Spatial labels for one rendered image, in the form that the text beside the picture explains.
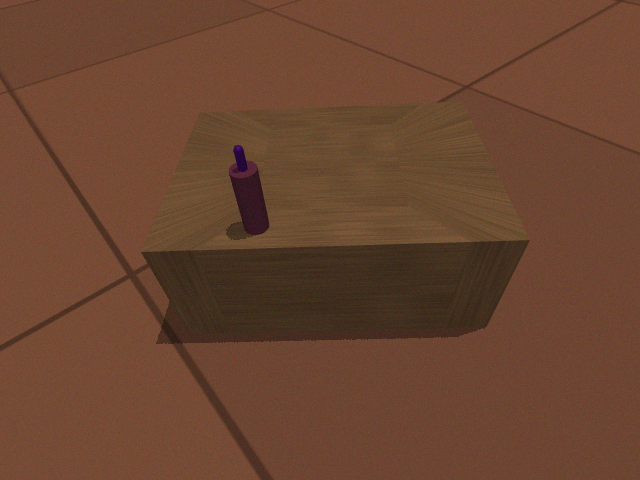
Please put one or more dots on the bottle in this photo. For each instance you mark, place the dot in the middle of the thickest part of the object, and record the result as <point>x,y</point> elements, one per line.
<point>247,187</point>

